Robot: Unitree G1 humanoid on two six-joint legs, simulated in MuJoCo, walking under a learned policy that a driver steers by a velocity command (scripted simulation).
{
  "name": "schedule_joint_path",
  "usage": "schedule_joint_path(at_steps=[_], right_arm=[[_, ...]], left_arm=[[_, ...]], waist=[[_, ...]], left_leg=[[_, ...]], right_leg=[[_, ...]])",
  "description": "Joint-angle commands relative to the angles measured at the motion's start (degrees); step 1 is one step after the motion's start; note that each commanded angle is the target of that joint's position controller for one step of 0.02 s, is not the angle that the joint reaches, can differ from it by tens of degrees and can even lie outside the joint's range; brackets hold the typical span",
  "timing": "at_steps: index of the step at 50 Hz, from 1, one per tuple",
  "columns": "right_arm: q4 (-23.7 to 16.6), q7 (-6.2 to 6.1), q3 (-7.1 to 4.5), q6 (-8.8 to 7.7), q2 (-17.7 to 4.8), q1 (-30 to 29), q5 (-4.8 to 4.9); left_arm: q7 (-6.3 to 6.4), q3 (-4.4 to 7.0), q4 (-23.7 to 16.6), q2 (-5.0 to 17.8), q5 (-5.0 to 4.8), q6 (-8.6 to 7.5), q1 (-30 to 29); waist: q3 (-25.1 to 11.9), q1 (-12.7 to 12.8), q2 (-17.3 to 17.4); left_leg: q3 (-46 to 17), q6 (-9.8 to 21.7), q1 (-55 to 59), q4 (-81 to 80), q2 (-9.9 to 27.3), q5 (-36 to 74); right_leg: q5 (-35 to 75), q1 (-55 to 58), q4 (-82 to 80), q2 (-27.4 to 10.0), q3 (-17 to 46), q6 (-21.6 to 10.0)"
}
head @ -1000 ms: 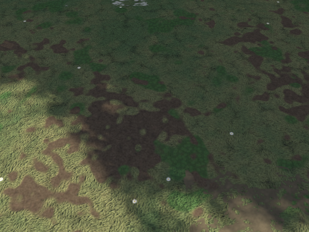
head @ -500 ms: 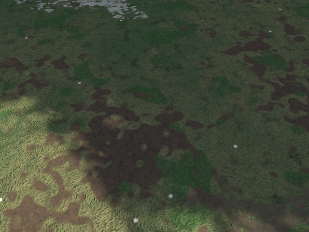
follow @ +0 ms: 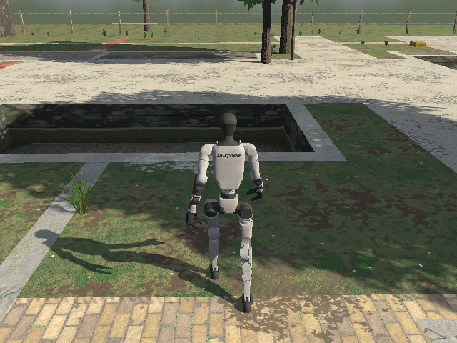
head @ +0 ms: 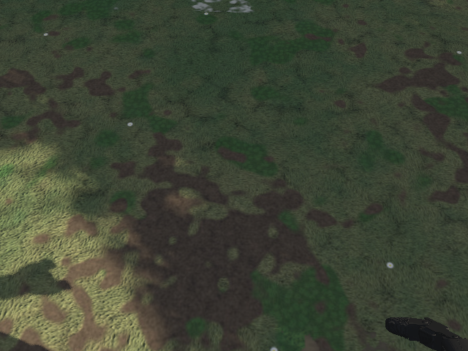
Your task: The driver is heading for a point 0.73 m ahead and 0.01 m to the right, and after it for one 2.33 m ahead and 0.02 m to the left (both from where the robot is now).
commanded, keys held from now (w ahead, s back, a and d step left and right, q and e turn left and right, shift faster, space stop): w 1.00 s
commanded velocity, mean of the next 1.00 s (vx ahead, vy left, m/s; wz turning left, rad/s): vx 0.49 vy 0.00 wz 0.00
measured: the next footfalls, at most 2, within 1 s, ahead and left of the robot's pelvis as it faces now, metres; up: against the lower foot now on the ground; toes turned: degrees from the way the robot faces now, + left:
right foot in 0.56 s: +0.50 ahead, -0.14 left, +0.00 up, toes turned -3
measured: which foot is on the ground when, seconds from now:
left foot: down 0.00-0.56, up 0.58-1.00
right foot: down 0.00-0.00, up 0.02-0.54, down 0.56-1.00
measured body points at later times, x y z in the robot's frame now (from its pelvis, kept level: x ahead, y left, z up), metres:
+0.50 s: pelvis +0.28 -0.01 +0.02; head +0.31 -0.01 +0.47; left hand +0.49 +0.22 -0.08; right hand +0.24 -0.27 -0.12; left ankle +0.14 +0.10 -0.71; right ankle +0.46 -0.14 -0.69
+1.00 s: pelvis +0.57 -0.03 +0.03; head +0.59 -0.03 +0.48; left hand +0.54 +0.23 -0.11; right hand +0.77 -0.27 -0.08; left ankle +0.76 +0.12 -0.67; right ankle +0.46 -0.13 -0.71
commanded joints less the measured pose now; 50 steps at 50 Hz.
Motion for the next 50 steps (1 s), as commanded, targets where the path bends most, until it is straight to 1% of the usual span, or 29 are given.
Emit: schedule_joint_path(at_steps=[1,2,3,4,5,6,7,8,10,12,14,18,22,25,26,27,28,29,30,31,32,33,34,36,39,41,45,48,50], right_arm=[[5.5,-0.66,-5.21,0.26,-18.1,29.5,-1.29],[5.5,-0.61,-3.68,0.15,-12.8,28.2,-1.04],[4.7,-0.73,-2.92,-0.28,-10.3,21.9,-0.69],[3.2,-0.66,-2.13,-0.73,-8.3,16.3,-0.92],[3.0,-0.38,-1.6,-1.13,-6.4,13.1,-1.64],[3.3,-0.17,-1.15,-1.44,-5.1,12.1,-2.31],[4.0,-0.04,-0.97,-1.42,-4.5,12.5,-2.29],[4.5,-0.24,-0.98,-1.39,-5.0,13.5,-2.08],[5.3,-1.12,-1.29,-1.41,-7.1,15.6,-1.97],[5.8,-2.09,-1.55,-1.22,-8.6,18.2,-1.94],[6.0,-2.7,-1.52,-0.85,-8.8,20.2,-1.73],[6.9,-3.08,-1.54,-0.48,-9.4,24.7,-1.0],[8.6,-3.18,-1.91,0.62,-10.0,28.7,-0.7],[8.6,-3.43,-2.53,1.53,-11.2,27.6,-0.6],[8.2,-3.45,-2.63,1.82,-11.6,26.1,-0.55],[7.7,-3.43,-2.14,2.08,-10.4,25.2,-0.68],[6.2,-3.42,-1.16,2.03,-8.4,25.7,-1.61],[5.9,-2.6,1.17,0.54,-0.1,33.0,-1.53],[6.3,-2.33,-0.07,-0.97,-5.9,29.2,0.06],[4.4,-2.22,-0.93,-1.86,-9.3,23.2,1.28],[3.7,-2.63,-0.96,-2.06,-9.4,19.9,1.09],[3.7,-3.04,-1.42,-1.7,-9.0,18.4,0.1],[3.8,-3.14,-1.67,-0.87,-8.2,19.7,-0.28],[4.1,-3.27,-1.48,0.56,-5.6,21.3,-0.36],[2.2,-3.43,-1.63,1.32,-5.7,16.2,-1.08],[0.9,-3.18,-1.6,1.24,-5.4,12.4,-1.35],[-1.1,-2.38,-0.92,0.83,-4.2,4.3,-0.9],[-2.7,-1.55,-0.55,0.61,-4.4,-0.3,-0.49],[-3.9,-0.82,-0.51,0.25,-5.0,-2.1,-0.34]], left_arm=[[-0.91,-1.83,-4.8,-2.4,0.04,-1.63,5.9],[-1.25,-0.55,-4.8,3.1,-1.78,-3.49,0.4],[-1.23,0.42,-7.4,6.5,-3.1,-4.37,-6.1],[-0.65,0.53,-8.3,7.3,-2.77,-4.68,-9.3],[-0.07,1.2,-8.3,7.3,-1.71,-4.28,-10.4],[0.12,1.42,-8.1,6.2,-1.19,-3.34,-8.5],[0.21,1.41,-7.8,4.8,-1.16,-2.48,-7.1],[0.31,1.37,-8.0,3.9,-1.19,-1.84,-6.8],[0.47,1.55,-9.6,4.2,-0.85,-1.09,-10.5],[0.45,1.78,-11.5,5.0,-0.18,-0.99,-15.6],[0.05,1.73,-12.7,4.7,0.01,-1.24,-19.4],[-0.96,0.93,-14.7,3.5,-0.5,-1.74,-27.7],[-2.41,0.39,-17.2,3.9,-1.01,-2.19,-33.5],[-3.22,1.03,-17.6,6.2,-1.18,-2.75,-31.0],[-3.2,1.87,-16.4,7.8,-1.06,-2.9,-26.2],[-2.92,3.38,-13.3,10.5,-0.9,-2.91,-16.3],[-2.35,4.72,-10.9,15.2,-0.1,-2.81,-5.1],[-2.65,5.43,-9.3,19.1,0.05,-2.51,-1.2],[-2.61,3.77,-9.6,13.3,-0.25,-2.46,-1.5],[-2.33,2.94,-10.8,10.4,-0.45,-2.64,-7.2],[-2.27,2.3,-12.1,8.8,-0.09,-2.73,-12.1],[-2.45,1.78,-12.5,7.1,0.47,-2.84,-15.2],[-2.6,1.29,-12.3,5.6,1.04,-3.01,-16.4],[-2.69,1.35,-11.3,5.9,0.75,-3.21,-15.2],[-1.67,1.98,-10.2,8.7,0.6,-3.26,-12.5],[-1.05,1.98,-9.8,8.9,0.4,-2.89,-11.0],[-0.59,1.97,-8.7,9.3,-0.23,-2.55,-7.4],[-0.53,2.16,-7.1,9.6,-0.56,-1.94,-4.1],[-0.33,2.47,-6.3,10.0,-0.7,-1.31,-3.1]], waist=[[-25.7,-9.0,14.6],[-23.7,-11.2,10.7],[-13.6,-9.9,9.1],[-9.4,-7.8,2.8],[-6.4,-5.6,0.7],[-5.9,-3.2,2.0],[-5.3,-2.2,3.0],[-4.2,-1.7,3.4],[-1.4,-1.6,3.0],[0.1,-2.8,2.1],[0.5,-3.7,2.1],[1.5,-6.6,2.4],[3.1,-8.2,2.8],[1.2,-5.3,4.7],[-1.9,-2.4,5.5],[-7.7,2.1,4.8],[-16.7,5.4,-1.0],[-24.4,1.2,-17.0],[-24.1,3.2,-12.6],[-15.2,2.7,-10.1],[-10.9,1.0,-4.8],[-7.3,-0.8,-2.5],[-6.3,-2.9,-3.5],[-4.8,-4.4,-4.0],[-1.9,-4.1,-2.6],[-1.0,-3.3,-2.6],[0.8,-0.7,-3.2],[2.3,0.8,-3.4],[2.9,0.7,-3.7]], left_leg=[[-42.3,15.9,56.8,-7.9,22.5,-18.7],[-48.6,13.7,54.5,-15.4,21.1,-24.0],[-39.0,10.7,46.2,-16.1,19.5,-19.9],[-31.0,9.0,36.2,-17.2,17.8,-12.4],[-24.9,8.0,27.6,-18.4,15.7,-6.1],[-20.9,7.3,22.5,-19.8,13.8,-4.0],[-18.8,7.4,19.9,-21.3,12.9,-3.9],[-16.9,7.7,17.9,-22.7,12.4,-3.7],[-14.7,8.4,15.9,-25.1,12.4,-2.9],[-13.5,8.4,17.6,-26.1,12.5,-1.7],[-11.1,7.2,19.4,-26.0,11.4,0.6],[-7.1,5.3,22.3,-25.5,9.9,1.9],[-7.3,5.0,30.8,-21.8,13.1,3.4],[-7.5,3.5,35.1,-16.4,15.1,14.3],[-6.3,2.6,35.0,-10.9,14.1,24.7],[-3.9,1.0,31.7,0.1,11.0,30.4],[-1.1,-1.1,19.3,18.5,7.5,16.4],[-2.7,-4.9,-4.3,38.7,-3.9,-23.2],[-10.8,-3.8,-11.3,46.1,-1.9,-28.7],[-9.9,-2.7,-15.6,47.2,1.3,-24.2],[-8.3,-2.4,-13.6,44.9,4.5,-18.7],[-7.9,-2.6,-10.7,41.0,6.3,-15.4],[-8.4,-2.5,-6.8,38.5,7.8,-13.3],[-7.9,-3.0,-4.5,34.5,8.6,-12.2],[-7.3,-4.7,-9.2,26.3,9.1,-5.6],[-6.8,-5.4,-10.7,19.4,8.8,1.1],[-3.9,-5.5,-7.4,6.3,6.0,10.2],[-3.7,-5.0,-8.4,1.7,5.0,9.2],[-4.0,-3.8,-9.3,-0.4,4.7,5.8]], right_leg=[[2.0,-41.1,50.9,4.9,4.0,-1.4],[-2.8,-47.6,58.5,3.8,12.4,-2.9],[1.2,-52.4,59.9,0.7,10.4,-3.9],[7.2,-49.8,57.0,-2.7,9.2,-4.4],[10.7,-46.3,53.5,-4.9,8.4,-4.4],[12.6,-42.1,51.0,-6.6,9.0,-4.6],[12.9,-40.2,49.1,-7.1,8.9,-4.6],[12.8,-40.0,47.0,-7.5,8.4,-4.4],[15.8,-43.3,42.0,-8.3,7.7,-3.2],[22.0,-48.2,35.2,-8.6,7.5,-1.8],[28.7,-49.6,27.9,-7.9,6.8,-1.2],[36.0,-46.7,15.3,-4.8,3.7,-1.0],[31.9,-48.6,9.6,-3.6,3.5,-2.0],[25.2,-43.1,7.0,-1.7,2.5,-4.4],[24.3,-35.7,6.3,0.4,0.7,-5.6],[25.3,-22.5,6.1,1.8,-0.2,-7.4],[26.1,-3.8,8.0,-8.5,11.5,-11.3],[15.4,15.8,0.7,-21.4,40.5,-21.1],[9.0,15.6,-4.3,-20.3,45.4,-19.7],[11.8,8.3,-4.7,-18.4,36.0,-16.7],[17.8,-0.5,-6.0,-16.3,28.8,-15.2],[22.8,-8.6,-7.7,-14.4,23.8,-14.4],[25.0,-13.3,-9.4,-12.7,20.4,-13.8],[26.4,-17.4,-12.3,-11.8,17.0,-14.3],[29.7,-18.1,-14.9,-11.6,13.5,-14.8],[30.8,-17.1,-15.5,-10.5,10.8,-13.7],[29.7,-16.2,-16.0,-8.4,6.4,-11.7],[29.3,-10.7,-14.3,-10.3,6.4,-11.6],[31.3,-6.4,-12.0,-12.4,6.9,-11.2]])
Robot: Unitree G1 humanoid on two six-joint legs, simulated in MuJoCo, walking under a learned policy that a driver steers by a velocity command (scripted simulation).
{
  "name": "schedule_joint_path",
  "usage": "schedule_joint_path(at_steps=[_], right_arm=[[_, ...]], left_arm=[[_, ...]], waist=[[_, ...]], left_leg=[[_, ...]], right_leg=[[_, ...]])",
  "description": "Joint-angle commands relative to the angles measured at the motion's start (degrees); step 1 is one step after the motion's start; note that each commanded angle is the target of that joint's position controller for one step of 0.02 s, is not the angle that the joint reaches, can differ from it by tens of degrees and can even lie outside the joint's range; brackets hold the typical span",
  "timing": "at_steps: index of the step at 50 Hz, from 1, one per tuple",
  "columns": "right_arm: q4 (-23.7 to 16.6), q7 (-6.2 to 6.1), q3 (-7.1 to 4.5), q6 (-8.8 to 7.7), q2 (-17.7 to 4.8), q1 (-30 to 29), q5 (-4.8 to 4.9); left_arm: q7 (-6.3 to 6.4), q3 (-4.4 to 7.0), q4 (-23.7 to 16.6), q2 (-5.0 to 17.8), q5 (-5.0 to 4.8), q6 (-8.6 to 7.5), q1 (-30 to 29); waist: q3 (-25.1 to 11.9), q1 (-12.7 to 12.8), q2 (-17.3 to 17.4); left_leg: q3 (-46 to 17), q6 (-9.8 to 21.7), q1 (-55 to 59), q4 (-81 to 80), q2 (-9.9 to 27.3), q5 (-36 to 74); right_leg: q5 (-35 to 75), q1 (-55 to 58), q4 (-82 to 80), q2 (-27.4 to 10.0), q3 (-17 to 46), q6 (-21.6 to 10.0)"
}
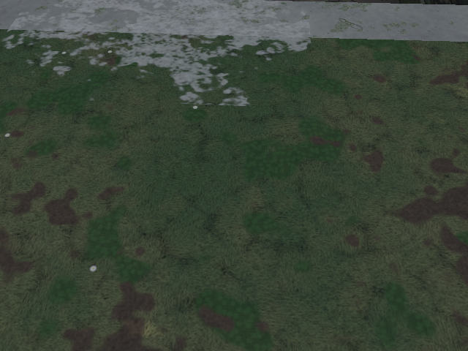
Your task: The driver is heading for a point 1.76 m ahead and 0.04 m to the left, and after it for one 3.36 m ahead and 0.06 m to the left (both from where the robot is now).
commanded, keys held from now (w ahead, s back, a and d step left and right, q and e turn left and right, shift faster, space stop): w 1.00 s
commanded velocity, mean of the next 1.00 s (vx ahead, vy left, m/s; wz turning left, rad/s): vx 0.50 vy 0.00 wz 0.00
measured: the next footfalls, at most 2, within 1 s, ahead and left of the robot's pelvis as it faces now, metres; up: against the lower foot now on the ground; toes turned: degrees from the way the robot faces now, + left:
left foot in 0.10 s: +0.25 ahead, +0.14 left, +0.00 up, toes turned +3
right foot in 0.66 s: +0.56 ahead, -0.10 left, +0.00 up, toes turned -3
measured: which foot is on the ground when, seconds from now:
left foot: up 0.00-0.08, down 0.10-0.68, up 0.70-1.00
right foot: down 0.00-0.12, up 0.14-0.64, down 0.66-1.00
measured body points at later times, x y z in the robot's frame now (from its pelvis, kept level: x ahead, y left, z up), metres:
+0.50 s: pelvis +0.28 +0.05 +0.00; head +0.30 +0.05 +0.45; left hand +0.47 +0.29 -0.11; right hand +0.27 -0.22 -0.13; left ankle +0.21 +0.13 -0.74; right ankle +0.48 -0.13 -0.68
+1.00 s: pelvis +0.57 -0.01 +0.01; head +0.59 -0.02 +0.46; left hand +0.57 +0.26 -0.13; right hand +0.73 -0.27 -0.11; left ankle +0.74 +0.17 -0.68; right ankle +0.52 -0.10 -0.74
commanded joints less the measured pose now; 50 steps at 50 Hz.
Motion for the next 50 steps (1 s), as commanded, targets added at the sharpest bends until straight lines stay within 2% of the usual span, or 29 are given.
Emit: schedule_joint_path(at_steps=[1,3,4,5,6,7,8,9,10,11,13,15,18,22,27,30,31,32,33,34,35,36,37,38,40,42,44,46,50], right_arm=[[-5.4,1.05,-0.49,-1.32,-4.2,-7.2,0.3],[-4.6,1.27,-1.38,-1.63,-6.3,-2.7,0.3],[-2.6,1.13,-2.48,-1.67,-8.1,4.3,0.1],[0.5,0.69,-3.96,-1.63,-11.3,14.9,-0.24],[2.1,0.23,-5.34,-1.39,-17.1,23.6,-1.44],[2.7,0.42,-4.46,-1.06,-15.0,24.8,-0.69],[2.1,0.42,-3.24,-1.18,-11.3,20.8,-0.17],[0.8,0.24,-2.57,-1.25,-8.9,16.0,-0.3],[0.2,0.39,-1.96,-1.42,-7.2,11.8,-0.85],[0.0,0.55,-1.45,-1.74,-5.5,9.5,-1.45],[0.6,0.74,-1.3,-1.98,-5.1,9.4,-1.6],[1.6,0.18,-1.7,-2.22,-7.0,11.4,-1.41],[2.6,-0.92,-1.93,-1.93,-8.2,14.3,-1.21],[3.7,-1.47,-1.79,-1.54,-8.4,17.8,-0.62],[6.2,-1.65,-2.15,-0.35,-9.1,22.9,-0.19],[6.5,-1.98,-2.71,0.51,-10.2,21.9,-0.02],[6.1,-2.02,-2.85,0.75,-10.7,20.5,0.08],[5.8,-2.01,-2.48,1.02,-9.8,19.4,0.1],[4.5,-2.01,-1.62,1.0,-8.1,19.4,-0.59],[4.0,-1.32,0.49,-0.28,-0.9,26.3,-0.93],[4.7,-0.92,-0.17,-1.81,-4.3,23.8,-0.08],[2.8,-0.67,-1.29,-2.65,-8.2,18.3,1.49],[2.0,-0.96,-1.29,-2.88,-8.4,14.8,1.64],[1.9,-1.38,-1.65,-2.59,-7.9,13.2,0.81],[2.5,-1.72,-1.86,-0.92,-5.7,15.6,0.29],[2.3,-1.91,-1.76,0.1,-4.3,15.5,0.06],[0.8,-2.03,-1.92,0.34,-4.7,11.5,-0.5],[-0.3,-1.78,-1.87,0.17,-4.4,7.8,-0.79],[-2.3,-0.92,-1.11,-0.28,-3.2,0.0,-0.35]], left_arm=[[0.55,2.21,-0.6,9.8,-0.37,0.45,2.6],[0.72,2.58,-1.0,10.7,-0.39,0.98,0.7],[0.74,2.43,-1.3,10.4,-0.44,1.29,-0.7],[0.77,1.72,-2.0,8.8,-0.03,1.41,-0.9],[0.38,0.13,-3.3,3.5,0.75,0.69,4.6],[-0.11,-0.66,-2.7,1.8,0.08,-0.86,5.5],[-0.43,0.79,-3.7,7.4,-1.52,-2.0,0.4],[-0.37,0.95,-5.1,8.5,-2.12,-2.5,-4.4],[0.06,1.16,-5.4,8.1,-1.56,-2.33,-6.6],[0.5,1.69,-5.3,7.8,-0.77,-1.59,-6.5],[0.67,1.54,-4.8,5.2,-0.48,-0.01,-4.1],[0.84,1.58,-5.6,4.7,-0.19,0.7,-5.8],[0.71,1.71,-7.6,4.8,0.48,0.69,-11.9],[-0.19,0.97,-9.7,3.4,0.12,0.21,-19.6],[-1.76,0.26,-12.6,3.6,-0.48,-0.31,-27.1],[-2.55,0.77,-13.0,5.7,-0.63,-0.85,-25.0],[-2.53,1.5,-12.0,7.1,-0.49,-0.97,-20.9],[-2.27,2.85,-9.2,9.5,-0.27,-0.98,-12.1],[-1.74,4.18,-6.6,13.4,0.44,-0.93,-1.1],[-1.68,5.26,-5.0,18.1,0.55,-0.54,4.6],[-1.71,3.58,-5.3,13.2,0.26,-0.43,4.6],[-1.55,2.7,-6.0,10.6,-0.03,-0.55,-0.6],[-1.48,2.1,-7.4,8.9,0.18,-0.59,-5.7],[-1.69,1.59,-7.8,7.3,0.77,-0.7,-9.1],[-2.0,1.01,-7.5,5.4,1.4,-1.08,-11.0],[-1.67,1.31,-6.6,6.8,1.06,-1.38,-9.6],[-0.9,1.7,-5.8,8.4,1.05,-1.41,-7.6],[-0.28,1.72,-5.2,8.7,0.85,-1.11,-5.9],[0.22,1.75,-4.0,9.3,0.18,-0.77,-2.4]], waist=[[4.8,-0.8,-6.3],[1.8,-4.0,-7.8],[-2.3,-7.8,-7.8],[-9.2,-11.9,-6.0],[-18.8,-11.1,5.7],[-24.2,-10.6,13.6],[-16.8,-10.8,9.2],[-10.4,-9.8,5.7],[-5.7,-7.8,1.2],[-3.5,-5.7,1.4],[-2.4,-3.6,2.5],[-0.6,-3.2,1.6],[1.0,-4.4,0.3],[2.6,-6.8,0.8],[5.0,-9.1,0.8],[3.3,-6.4,2.4],[0.6,-3.9,3.3],[-4.5,0.4,2.7],[-12.7,4.1,-1.4],[-20.8,1.4,-15.7],[-22.6,2.7,-14.7],[-14.0,2.0,-12.3],[-8.5,0.3,-7.9],[-4.6,-1.4,-5.3],[-2.7,-4.7,-7.3],[-1.1,-5.5,-6.9],[0.5,-4.9,-5.7],[1.2,-4.1,-5.4],[2.8,-1.7,-5.7]], left_leg=[[0.4,1.6,-1.8,-3.1,-1.0,-3.8],[2.3,3.3,6.2,-4.2,-3.3,-7.8],[4.1,4.6,16.0,-5.1,-5.4,-7.6],[1.5,6.8,32.1,-3.1,-3.2,-6.0],[-21.1,14.5,55.4,-3.6,11.8,-9.7],[-42.1,19.3,61.9,-14.3,17.9,-17.6],[-36.5,16.2,56.6,-15.6,15.6,-21.9],[-27.9,13.9,48.2,-16.3,13.6,-19.8],[-21.6,12.7,38.8,-18.4,11.4,-15.2],[-17.4,11.6,32.4,-20.2,9.3,-12.0],[-13.5,11.8,26.7,-23.3,7.8,-9.9],[-10.7,12.5,25.4,-25.5,7.6,-6.8],[-7.5,11.9,27.6,-26.5,6.9,-2.8],[-2.8,9.8,29.0,-26.9,4.6,-2.6],[-3.0,9.6,38.4,-23.5,8.0,-1.6],[-3.2,8.1,42.4,-18.4,9.9,8.9],[-2.2,7.3,42.3,-13.7,9.1,18.7],[0.0,5.9,39.8,-3.9,6.3,25.1],[2.3,3.9,28.6,12.2,3.1,14.3],[2.9,-0.4,4.3,34.8,-7.7,-17.9],[-6.0,0.6,-2.7,42.3,-7.8,-36.4],[-5.8,1.6,-7.6,44.8,-4.4,-33.2],[-3.9,2.0,-6.7,42.6,-1.1,-27.7],[-3.2,1.9,-4.2,38.8,0.8,-23.9],[-3.7,1.7,2.4,34.1,3.0,-20.3],[-3.0,0.8,2.3,30.2,3.6,-18.1],[-2.8,-0.5,-1.5,24.2,3.9,-12.7],[-2.5,-1.2,-3.1,17.3,3.6,-6.2],[0.1,-1.4,-0.3,4.6,1.0,2.3]], right_leg=[[20.3,1.9,-0.1,-18.1,7.3,-8.3],[32.9,3.2,5.4,-18.1,6.6,-7.0],[41.6,1.9,13.3,-16.1,4.6,-5.7],[39.0,-5.5,26.3,-12.9,2.4,-3.9],[16.6,-26.8,49.3,-5.5,0.1,-0.2],[-16.9,-39.0,62.0,0.7,6.7,0.9],[-15.9,-45.5,67.1,-3.1,10.5,-0.4],[-10.9,-46.8,66.2,-6.2,8.8,-1.3],[-5.9,-44.4,62.3,-8.9,7.5,-1.3],[-2.9,-40.6,58.3,-10.8,7.8,-1.4],[-0.7,-36.1,54.6,-11.9,7.8,-1.1],[2.8,-38.1,50.4,-12.3,7.2,-0.1],[12.1,-42.7,40.5,-12.2,6.9,1.4],[22.1,-40.1,27.3,-9.7,4.3,1.5],[18.7,-42.1,19.8,-8.1,3.7,0.4],[12.3,-37.1,17.5,-6.3,2.8,-1.9],[11.1,-30.2,16.9,-4.4,1.1,-3.0],[12.4,-18.1,16.0,-2.7,-0.2,-4.6],[14.2,0.3,18.5,-10.3,8.3,-8.1],[3.4,21.6,13.7,-24.3,35.6,-17.4],[-1.5,22.4,6.9,-25.2,45.2,-17.0],[-1.9,15.4,6.2,-23.3,36.7,-14.0],[2.2,6.2,4.7,-21.2,29.2,-12.4],[6.2,-2.2,2.7,-19.2,24.1,-11.7],[8.9,-10.6,-0.9,-16.5,18.5,-10.8],[11.3,-13.4,-3.3,-15.9,15.2,-11.7],[13.8,-12.7,-4.7,-16.0,13.4,-12.0],[15.4,-11.3,-5.1,-15.2,11.1,-11.1],[14.8,-9.9,-5.4,-13.5,6.9,-9.3]])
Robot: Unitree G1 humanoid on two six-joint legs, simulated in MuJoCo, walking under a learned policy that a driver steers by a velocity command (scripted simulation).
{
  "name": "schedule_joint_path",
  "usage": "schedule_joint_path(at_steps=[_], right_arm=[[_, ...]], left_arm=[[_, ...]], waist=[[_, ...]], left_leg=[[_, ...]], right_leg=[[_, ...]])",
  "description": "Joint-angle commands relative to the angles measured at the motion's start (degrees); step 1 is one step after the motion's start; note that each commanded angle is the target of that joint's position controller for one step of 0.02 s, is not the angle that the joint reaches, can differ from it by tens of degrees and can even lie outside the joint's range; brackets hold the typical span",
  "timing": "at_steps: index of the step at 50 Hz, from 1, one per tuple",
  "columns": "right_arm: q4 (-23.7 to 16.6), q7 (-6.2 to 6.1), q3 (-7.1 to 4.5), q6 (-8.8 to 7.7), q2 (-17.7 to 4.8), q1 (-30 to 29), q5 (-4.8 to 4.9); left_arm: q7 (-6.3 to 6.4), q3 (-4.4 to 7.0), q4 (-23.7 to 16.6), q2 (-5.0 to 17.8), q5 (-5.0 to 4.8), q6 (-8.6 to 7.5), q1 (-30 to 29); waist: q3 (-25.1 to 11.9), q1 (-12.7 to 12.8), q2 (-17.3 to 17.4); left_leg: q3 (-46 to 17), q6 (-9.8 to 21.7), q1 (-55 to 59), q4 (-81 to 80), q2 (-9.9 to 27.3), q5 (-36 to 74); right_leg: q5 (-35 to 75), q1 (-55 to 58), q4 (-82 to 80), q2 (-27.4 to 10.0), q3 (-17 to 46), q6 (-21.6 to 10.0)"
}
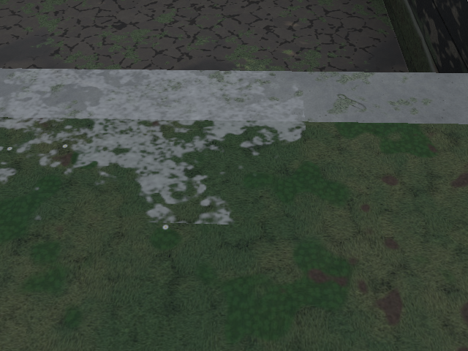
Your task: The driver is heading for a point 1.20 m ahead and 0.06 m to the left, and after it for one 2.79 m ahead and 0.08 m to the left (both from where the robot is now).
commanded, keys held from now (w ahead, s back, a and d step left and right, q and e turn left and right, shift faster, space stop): w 0.98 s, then no key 0.02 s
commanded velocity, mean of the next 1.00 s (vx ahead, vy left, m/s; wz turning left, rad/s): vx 0.50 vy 0.00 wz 0.00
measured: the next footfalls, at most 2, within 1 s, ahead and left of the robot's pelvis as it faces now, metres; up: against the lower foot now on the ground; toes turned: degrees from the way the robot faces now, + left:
left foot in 0.20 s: +0.30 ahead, +0.16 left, +0.00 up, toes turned +3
right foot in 0.74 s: +0.62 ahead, -0.08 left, +0.00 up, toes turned -3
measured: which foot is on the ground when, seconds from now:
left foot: up 0.00-0.18, down 0.20-0.76, up 0.78-1.00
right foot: down 0.00-0.22, up 0.24-0.72, down 0.74-1.00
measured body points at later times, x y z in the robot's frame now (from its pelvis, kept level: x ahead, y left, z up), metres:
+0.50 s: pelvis +0.28 +0.07 +0.00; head +0.30 +0.09 +0.45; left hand +0.43 +0.34 -0.12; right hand +0.29 -0.19 -0.13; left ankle +0.26 +0.16 -0.75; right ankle +0.43 -0.11 -0.68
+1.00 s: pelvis +0.57 +0.00 +0.00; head +0.59 +0.00 +0.45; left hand +0.61 +0.27 -0.14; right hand +0.70 -0.27 -0.13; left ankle +0.64 +0.18 -0.67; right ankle +0.58 -0.08 -0.75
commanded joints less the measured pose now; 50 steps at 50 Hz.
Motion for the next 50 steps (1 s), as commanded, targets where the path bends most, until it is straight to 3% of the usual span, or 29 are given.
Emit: schedule_joint_path(at_steps=[1,4,6,8,9,10,11,12,13,14,15,16,18,21,27,32,35,36,37,38,39,40,41,42,43,44,45,47,50], right_arm=[[-3.8,0.67,0.23,-0.66,-1.7,-5.7,0.3],[-5.5,1.64,0.53,-0.98,-2.2,-9.5,0.64],[-6.2,2.27,0.38,-1.36,-3.3,-9.5,0.72],[-5.2,2.45,-0.58,-1.69,-5.5,-4.3,0.7],[-2.6,2.24,-1.83,-1.72,-7.6,3.8,0.45],[0.2,1.77,-3.24,-1.7,-11.4,14.5,-0.12],[1.7,1.56,-4.59,-1.34,-17.3,20.8,-0.61],[1.6,1.77,-3.06,-1.25,-12.7,21.3,-0.08],[0.9,1.68,-2.07,-1.48,-9.7,16.2,0.23],[-0.5,1.57,-1.43,-1.55,-7.7,11.4,-0.01],[-1.0,1.71,-0.84,-1.62,-5.9,7.7,-0.58],[-1.1,1.84,-0.32,-1.87,-4.3,5.8,-1.18],[-0.4,1.92,-0.26,-2.13,-4.2,6.1,-1.11],[0.9,0.92,-0.82,-2.35,-6.8,9.1,-0.88],[2.7,-0.21,-0.64,-1.74,-7.3,14.2,-0.11],[5.1,-0.44,-1.06,-0.42,-8.0,18.8,0.31],[5.2,-0.73,-1.64,0.4,-9.2,17.2,0.48],[4.8,-0.77,-1.69,0.67,-9.4,15.8,0.63],[4.4,-0.76,-1.14,0.89,-8.1,15.1,0.49],[3.0,-0.8,-0.16,0.83,-6.1,16.2,-0.7],[3.1,-0.01,1.92,-0.57,1.6,23.3,-0.46],[3.3,0.34,0.54,-1.95,-4.7,18.5,0.9],[1.4,0.53,-0.16,-2.8,-7.2,12.8,2.12],[0.9,0.14,-0.15,-3.01,-7.0,10.0,2.0],[0.8,-0.2,-0.58,-2.71,-6.7,8.8,1.13],[1.1,-0.25,-0.73,-1.97,-5.8,10.2,0.87],[1.3,-0.31,-0.67,-1.23,-4.4,11.2,0.81],[0.9,-0.49,-0.57,-0.24,-3.2,10.3,0.58],[-1.1,-0.54,-0.69,0.0,-3.6,4.5,-0.33]], left_arm=[[0.6,1.81,-2.2,9.5,-0.58,-0.58,0.3],[0.72,2.1,-0.7,9.9,-0.89,0.22,2.9],[0.95,2.5,-0.3,10.5,-1.08,0.8,2.8],[1.1,2.79,-0.7,11.4,-1.15,1.37,0.8],[1.11,2.47,-0.9,10.6,-1.16,1.68,-0.1],[1.16,1.58,-1.9,8.6,-0.51,1.8,0.2],[0.56,-0.47,-2.8,1.7,0.13,0.65,6.9],[0.17,-0.14,-2.2,4.1,-0.66,-0.9,5.2],[-0.11,1.07,-3.7,8.5,-2.32,-1.83,-0.2],[0.11,1.07,-4.6,8.8,-2.55,-2.12,-4.0],[0.55,1.38,-4.8,8.5,-1.85,-1.86,-5.8],[0.85,1.76,-4.5,7.9,-1.35,-1.08,-5.1],[0.95,1.58,-4.0,5.5,-1.08,0.38,-3.2],[1.14,1.73,-5.7,5.4,-0.44,1.03,-7.6],[0.0,0.95,-8.8,3.7,-0.56,0.44,-18.8],[-1.63,0.3,-11.7,4.0,-1.09,-0.17,-25.6],[-2.27,1.03,-11.6,6.4,-1.17,-0.65,-22.2],[-2.18,1.9,-10.2,8.0,-0.95,-0.74,-16.9],[-1.82,3.39,-7.0,10.8,-0.73,-0.7,-7.0],[-1.19,4.55,-4.9,15.3,-0.03,-0.52,3.6],[-1.62,4.76,-3.7,17.5,-0.32,-0.32,5.4],[-1.6,3.15,-4.3,12.0,-0.8,-0.37,4.4],[-1.31,2.49,-5.2,9.9,-0.8,-0.55,-0.6],[-1.27,2.01,-6.2,8.9,-0.3,-0.66,-5.1],[-1.38,1.6,-6.6,7.4,0.34,-0.8,-7.9],[-1.48,1.15,-6.5,6.1,0.94,-1.0,-8.9],[-1.59,1.06,-6.2,5.7,0.85,-1.11,-8.9],[-1.21,1.35,-5.4,7.2,0.38,-1.35,-7.6],[-0.14,1.67,-4.4,9.0,0.45,-1.1,-5.3]], waist=[[3.6,0.0,-5.4],[5.0,0.9,-5.6],[4.8,-0.2,-6.2],[1.7,-3.8,-7.5],[-3.0,-7.8,-6.8],[-11.0,-11.4,-3.0],[-18.9,-9.0,11.5],[-22.3,-10.0,12.3],[-13.8,-9.5,8.9],[-8.6,-8.2,4.7],[-4.4,-6.4,1.9],[-2.7,-4.3,2.7],[-1.8,-2.7,3.4],[0.6,-2.9,1.3],[3.1,-6.1,1.2],[5.5,-7.9,1.2],[3.1,-4.7,3.0],[-0.3,-1.5,3.5],[-6.3,2.7,2.4],[-15.1,5.4,-5.0],[-21.8,0.9,-20.1],[-19.2,3.2,-13.8],[-11.2,2.6,-11.4],[-6.9,0.9,-6.1],[-3.6,-0.8,-4.6],[-3.1,-2.8,-5.9],[-2.7,-3.7,-6.4],[-0.7,-4.4,-6.0],[1.8,-3.6,-4.6]], left_leg=[[2.2,-0.3,2.7,-7.4,-1.9,5.6],[1.9,0.7,1.4,-11.4,-2.5,2.8],[1.8,2.2,2.6,-13.2,-3.1,-1.3],[4.0,3.9,11.3,-14.4,-5.6,-5.0],[5.7,5.3,22.2,-15.3,-7.6,-4.7],[-0.6,8.2,39.3,-13.1,-1.9,-3.6],[-27.2,17.7,61.1,-17.4,12.3,-11.9],[-40.3,19.0,63.3,-25.7,14.5,-18.6],[-32.3,15.8,56.9,-26.1,12.5,-20.4],[-24.5,13.8,48.4,-27.0,10.4,-17.3],[-18.9,12.9,39.9,-28.9,8.3,-13.0],[-15.0,11.9,34.2,-30.8,6.4,-10.0],[-11.3,12.2,29.5,-33.7,5.1,-7.3],[-7.9,13.1,29.7,-36.2,5.2,-2.2],[-1.1,10.6,32.4,-37.2,2.5,-0.4],[-1.3,10.4,41.9,-33.5,6.1,1.8],[-1.1,8.8,45.4,-27.6,7.4,15.2],[0.3,7.8,44.8,-21.6,6.1,25.1],[2.6,6.2,40.5,-10.4,2.9,27.7],[5.2,4.1,27.4,8.6,-0.9,9.5],[2.0,1.0,5.5,26.6,-11.8,-31.4],[-5.1,2.1,-1.0,32.9,-9.0,-33.9],[-3.7,3.1,-4.6,33.4,-6.1,-28.9],[-2.1,3.2,-2.5,30.9,-3.1,-23.4],[-1.7,2.9,0.0,27.5,-1.3,-20.2],[-2.3,2.9,3.8,25.5,0.1,-18.1],[-2.2,2.7,5.6,23.6,0.5,-17.4],[-1.5,1.8,4.7,19.2,1.3,-15.6],[-0.8,-0.2,0.4,9.6,1.1,-7.1]], right_leg=[[9.4,-3.1,-6.2,-14.3,6.4,-8.0],[10.1,2.8,-3.7,-16.8,6.7,-7.7],[13.2,6.1,-1.1,-18.7,7.3,-6.9],[26.1,7.2,5.0,-18.4,6.4,-5.4],[33.9,5.4,14.3,-15.7,4.1,-4.0],[26.7,-3.8,29.7,-12.4,1.5,-2.1],[-0.7,-27.6,52.8,-2.2,0.2,2.3],[-22.5,-35.7,61.4,-0.7,8.7,1.9],[-19.8,-41.2,65.0,-4.3,9.6,0.7],[-14.3,-41.0,63.1,-7.5,7.9,0.0],[-10.0,-38.5,59.2,-9.7,7.0,0.1],[-7.1,-34.6,55.9,-11.5,7.5,0.0],[-5.0,-30.8,52.3,-12.3,7.2,0.5],[1.9,-35.3,44.5,-12.6,6.8,2.2],[17.3,-34.5,25.4,-9.9,3.9,3.0],[13.4,-36.5,18.3,-8.4,3.6,1.6],[7.0,-29.5,16.3,-6.1,2.2,-0.8],[6.6,-21.3,15.4,-4.1,0.3,-2.0],[8.2,-7.3,15.8,-3.5,0.1,-3.8],[9.0,11.1,17.5,-15.0,13.6,-7.6],[-3.2,27.7,9.3,-26.3,41.4,-16.6],[-10.0,25.9,5.5,-24.4,43.0,-14.2],[-7.9,18.6,4.6,-22.8,34.6,-11.8],[-2.1,9.9,3.0,-21.0,28.4,-10.7],[2.7,2.5,1.3,-19.3,23.8,-10.3],[5.0,-1.8,-0.3,-17.9,20.8,-9.9],[5.6,-4.0,-1.9,-17.1,19.0,-10.0],[7.5,-6.5,-4.4,-16.8,15.8,-10.6],[15.5,-6.0,-5.4,-16.2,11.9,-10.4]])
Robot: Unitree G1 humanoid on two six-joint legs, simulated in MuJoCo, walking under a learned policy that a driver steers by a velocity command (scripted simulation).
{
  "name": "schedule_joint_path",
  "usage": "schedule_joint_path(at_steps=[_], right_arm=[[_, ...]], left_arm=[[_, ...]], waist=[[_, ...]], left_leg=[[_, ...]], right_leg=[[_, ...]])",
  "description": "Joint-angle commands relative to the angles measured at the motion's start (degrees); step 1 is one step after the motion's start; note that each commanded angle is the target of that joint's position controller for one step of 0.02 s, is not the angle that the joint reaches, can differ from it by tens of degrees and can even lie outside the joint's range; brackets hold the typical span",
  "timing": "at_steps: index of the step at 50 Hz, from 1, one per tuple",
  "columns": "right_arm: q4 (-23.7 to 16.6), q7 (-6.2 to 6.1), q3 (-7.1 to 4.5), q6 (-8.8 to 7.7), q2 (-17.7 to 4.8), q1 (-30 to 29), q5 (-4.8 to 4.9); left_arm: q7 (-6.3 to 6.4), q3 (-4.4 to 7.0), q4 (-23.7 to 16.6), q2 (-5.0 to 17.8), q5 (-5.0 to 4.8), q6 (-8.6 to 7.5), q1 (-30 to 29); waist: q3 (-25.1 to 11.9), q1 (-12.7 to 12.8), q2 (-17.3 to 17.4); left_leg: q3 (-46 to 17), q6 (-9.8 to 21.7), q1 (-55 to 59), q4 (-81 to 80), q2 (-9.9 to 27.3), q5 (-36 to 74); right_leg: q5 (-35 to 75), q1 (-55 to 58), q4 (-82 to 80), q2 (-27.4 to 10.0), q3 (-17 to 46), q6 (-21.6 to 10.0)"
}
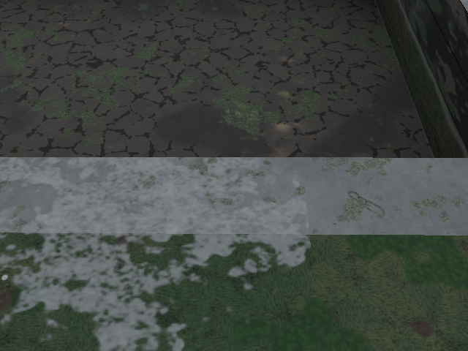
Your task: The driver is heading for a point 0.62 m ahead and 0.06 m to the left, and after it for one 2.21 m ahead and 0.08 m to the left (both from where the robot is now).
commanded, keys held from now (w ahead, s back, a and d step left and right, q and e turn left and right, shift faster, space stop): no key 0.44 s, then w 0.56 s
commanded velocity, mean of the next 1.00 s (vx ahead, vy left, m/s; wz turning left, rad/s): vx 0.28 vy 0.00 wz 0.00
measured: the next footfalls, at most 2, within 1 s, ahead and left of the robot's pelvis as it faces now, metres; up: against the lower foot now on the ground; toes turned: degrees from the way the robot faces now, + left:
left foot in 0.24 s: +0.30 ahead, +0.14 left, +0.00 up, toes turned +1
right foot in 0.56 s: +0.22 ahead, -0.09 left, +0.00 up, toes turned -2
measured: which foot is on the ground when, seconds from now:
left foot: up 0.00-0.22, down 0.24-0.58, up 0.60-0.90, down 0.92-1.00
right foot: down 0.00-0.26, up 0.28-0.54, down 0.56-0.94, up 0.96-1.00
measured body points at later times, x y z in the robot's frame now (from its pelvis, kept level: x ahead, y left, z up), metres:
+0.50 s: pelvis +0.17 +0.05 -0.01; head +0.20 +0.05 +0.44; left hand +0.25 +0.32 -0.16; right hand +0.29 -0.20 -0.15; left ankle +0.26 +0.14 -0.75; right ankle +0.18 -0.10 -0.73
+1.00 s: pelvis +0.33 +0.09 -0.01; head +0.35 +0.10 +0.43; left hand +0.29 +0.36 -0.16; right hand +0.49 -0.16 -0.13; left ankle +0.37 +0.19 -0.75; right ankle +0.20 -0.07 -0.69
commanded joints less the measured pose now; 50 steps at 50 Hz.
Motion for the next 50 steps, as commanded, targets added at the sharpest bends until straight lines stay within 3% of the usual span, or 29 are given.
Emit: schedule_joint_path(at_steps=[1,4,7,9,11,12,13,14,15,16,18,22,24,27,28,29,30,31,32,34,36,39,42,45,46,47,48,49,50], right_arm=[[-2.8,0.0,-0.51,-0.05,-2.4,-0.3,-0.8],[-3.8,0.65,0.42,-0.46,-0.5,-5.4,-0.85],[-4.5,1.28,0.56,-0.34,-1.4,-7.9,-0.61],[-4.8,1.73,0.19,-0.65,-3.3,-7.4,-0.9],[-2.3,1.69,-0.88,-1.1,-5.9,-0.4,-1.6],[-1.0,1.33,-1.83,-1.33,-9.6,3.9,-2.29],[-0.7,0.94,-1.65,-0.89,-11.3,6.9,-3.34],[0.1,1.05,-0.31,-0.06,-6.4,8.2,-2.16],[-0.3,1.49,0.37,0.35,-5.1,6.0,-1.11],[-1.0,1.42,0.5,0.66,-5.0,1.9,-1.1],[-2.4,0.84,1.06,1.02,-4.0,-5.1,-1.81],[-2.0,0.12,0.94,1.9,-4.0,-7.5,-2.54],[-1.2,-0.22,0.42,2.32,-5.6,-6.5,-1.11],[-1.1,-0.82,-0.41,3.07,-7.0,-6.2,0.35],[-1.7,-0.85,-0.22,3.05,-5.7,-7.3,0.6],[-2.6,-0.79,0.2,2.83,-3.4,-8.2,0.77],[-4.2,-0.79,0.5,2.06,-1.1,-10.2,1.22],[-4.8,-0.56,0.22,1.07,-2.4,-11.2,1.12],[-4.2,-0.13,-0.75,0.42,-4.6,-9.7,1.05],[-2.2,0.52,-1.08,-0.2,-3.8,-6.8,0.54],[-2.5,1.01,-0.74,-0.68,-1.9,-9.3,0.37],[-3.3,1.78,0.35,-0.73,0.5,-13.3,0.56],[-3.7,2.18,0.56,-0.31,-1.2,-13.8,0.98],[-1.3,1.76,-0.61,0.15,-4.3,-5.3,1.05],[0.8,1.22,-1.88,0.22,-6.9,2.3,1.18],[2.5,0.57,-3.32,0.19,-11.7,11.7,0.6],[3.7,1.09,-3.82,0.31,-15.7,16.5,0.09],[3.3,1.46,-2.41,-0.42,-11.6,13.8,-0.11],[2.0,1.62,-1.34,-0.94,-8.1,8.9,-0.07]], left_arm=[[1.07,1.47,-3.1,8.8,0.07,-0.62,-2.4],[1.52,1.23,-2.0,8.8,-0.09,0.01,-0.2],[1.75,1.08,-0.4,8.9,-0.48,0.92,1.5],[1.99,1.3,0.0,9.4,-0.78,1.6,0.6],[2.28,1.4,-0.1,9.5,-1.06,2.13,-1.3],[2.27,1.01,-0.2,8.4,-0.17,2.02,1.1],[1.92,-0.56,0.8,3.2,0.76,1.55,8.8],[1.65,-1.23,2.2,1.9,-0.13,1.77,10.7],[1.54,-0.04,1.6,6.5,-1.25,2.39,7.8],[2.02,0.32,0.6,7.4,-1.93,3.31,3.4],[3.4,0.83,0.1,7.2,-1.05,5.48,-0.3],[4.28,0.3,1.5,4.2,-0.39,6.6,1.5],[3.77,0.35,2.6,4.2,-0.08,6.43,2.7],[3.11,0.58,3.1,5.0,0.89,5.79,3.2],[3.06,0.38,3.6,4.8,0.91,5.39,4.3],[3.2,0.42,4.0,6.2,0.85,4.83,6.0],[3.3,1.81,5.3,11.3,0.1,4.39,9.2],[3.43,2.58,4.4,13.9,-0.24,3.3,7.0],[3.74,1.96,3.6,11.2,0.41,1.97,4.8],[3.22,1.59,3.3,8.3,-0.78,0.39,4.1],[2.93,1.13,3.6,6.3,-1.21,0.12,5.2],[2.75,1.63,3.7,8.0,-0.88,0.52,6.2],[2.31,2.51,4.2,10.3,-1.63,0.86,7.9],[2.16,2.65,3.9,10.2,-2.15,1.06,6.2],[2.13,2.27,3.4,9.1,-1.8,0.94,4.8],[1.96,1.36,1.6,6.3,-0.66,0.7,3.2],[2.2,-0.08,-0.5,0.3,-1.14,-0.69,5.4],[2.02,1.24,-0.5,5.6,-2.12,-1.61,2.5],[1.62,1.75,-1.2,7.4,-2.92,-2.13,0.0]], waist=[[1.1,-2.4,-4.7],[0.2,-0.6,-5.5],[-0.4,0.3,-6.5],[-1.2,-0.9,-7.2],[-4.4,-4.8,-6.3],[-8.8,-5.2,-1.8],[-17.2,-2.3,7.5],[-23.4,-3.4,12.6],[-20.7,-3.6,8.0],[-14.8,-3.1,4.9],[-7.5,-1.1,3.1],[-7.0,0.5,6.0],[-7.9,1.2,6.2],[-3.9,2.2,6.3],[-1.7,2.9,4.0],[0.0,3.0,-2.4],[2.8,3.5,-14.5],[6.7,3.6,-20.3],[6.7,1.7,-16.8],[4.2,0.3,-11.2],[2.9,0.9,-9.2],[2.5,2.1,-10.5],[3.2,2.2,-11.2],[1.4,-2.8,-9.9],[-2.4,-6.4,-8.0],[-9.5,-10.0,2.4],[-14.6,-9.2,18.3],[-10.5,-8.7,10.8],[-5.1,-7.1,7.6]], left_leg=[[-0.5,-1.6,-1.9,-9.2,1.0,8.9],[3.0,-1.6,5.9,-20.6,-2.8,18.1],[2.2,-0.8,7.7,-25.7,-4.3,19.4],[1.2,0.7,8.8,-28.2,-4.7,15.6],[2.3,2.6,18.0,-33.3,-6.4,19.5],[-1.2,4.3,28.2,-31.8,-1.9,42.2],[-13.5,12.7,47.2,-27.1,10.1,60.4],[-21.9,18.8,49.8,-29.7,15.8,59.1],[-20.9,17.4,44.1,-32.4,13.5,44.1],[-18.4,15.0,37.7,-35.0,11.5,30.7],[-14.3,11.6,23.9,-40.6,8.2,13.3],[-8.1,9.9,14.5,-44.4,3.9,2.5],[-7.6,8.7,12.9,-46.4,3.0,-13.3],[-8.9,5.9,8.9,-48.2,2.6,-27.8],[-7.7,4.7,8.2,-45.7,1.3,-27.5],[-4.2,3.0,5.8,-37.4,-1.7,-23.4],[6.0,-0.3,1.0,-24.1,-9.5,-16.5],[4.3,0.4,-4.1,-13.5,-9.7,-12.5],[1.0,1.1,-7.7,-7.7,-7.6,-10.8],[0.3,1.6,-10.5,-5.7,-5.7,-6.5],[1.5,0.9,-7.7,-10.5,-4.5,-1.9],[5.0,-0.3,2.7,-20.3,-6.0,1.1],[6.4,-0.1,10.0,-26.1,-6.7,0.8],[6.9,1.8,23.6,-29.9,-7.9,2.4],[5.0,3.4,33.4,-30.8,-7.1,2.1],[-9.0,7.2,46.8,-32.7,4.2,0.3],[-34.2,15.5,56.9,-42.8,15.4,-11.3],[-36.5,15.6,52.3,-44.6,15.2,-17.1],[-29.2,13.3,46.8,-44.7,13.0,-15.3]], right_leg=[[20.8,-0.6,-8.9,-15.2,9.3,-8.5],[29.2,-2.0,-6.5,-11.7,2.9,-5.9],[28.8,3.0,-3.3,-13.4,3.8,-5.4],[29.3,6.7,0.6,-15.1,5.6,-4.5],[31.0,7.8,9.0,-13.1,5.4,-2.1],[24.0,4.0,17.7,-9.2,3.2,0.5],[-2.0,-10.1,33.1,-4.0,2.1,4.1],[-30.5,-14.2,44.0,-1.6,5.6,6.4],[-32.9,-16.3,47.7,-3.7,9.1,6.5],[-30.6,-19.2,48.3,-5.3,8.3,6.5],[-24.4,-16.8,42.4,-8.1,7.6,6.9],[-15.0,-5.1,27.6,-7.1,4.8,6.5],[-7.2,-0.2,20.9,-5.7,2.3,5.2],[-10.5,1.7,18.1,-4.4,-0.3,2.0],[-13.7,1.1,12.7,-5.9,1.7,-0.1],[-20.1,1.5,4.3,-11.1,9.1,-3.1],[-35.4,-0.2,-5.9,-18.2,22.3,-7.7],[-37.6,-0.1,-12.4,-24.9,34.3,-10.5],[-31.4,2.4,-11.6,-24.8,33.3,-9.7],[-20.1,8.5,-9.0,-21.6,26.1,-6.5],[-12.1,9.4,-8.8,-19.2,19.6,-4.8],[-7.0,4.4,-8.6,-16.4,13.1,-4.5],[-7.4,1.5,-7.2,-17.6,12.6,-5.4],[-1.1,-2.6,-1.0,-17.3,11.0,-3.5],[6.4,-5.7,7.8,-14.9,8.0,-1.8],[1.4,-15.1,28.1,-10.7,2.6,1.4],[-21.9,-32.3,45.9,-2.5,1.7,3.9],[-22.7,-37.7,55.8,-5.9,8.0,3.0],[-17.3,-40.2,57.3,-8.6,8.1,1.3]])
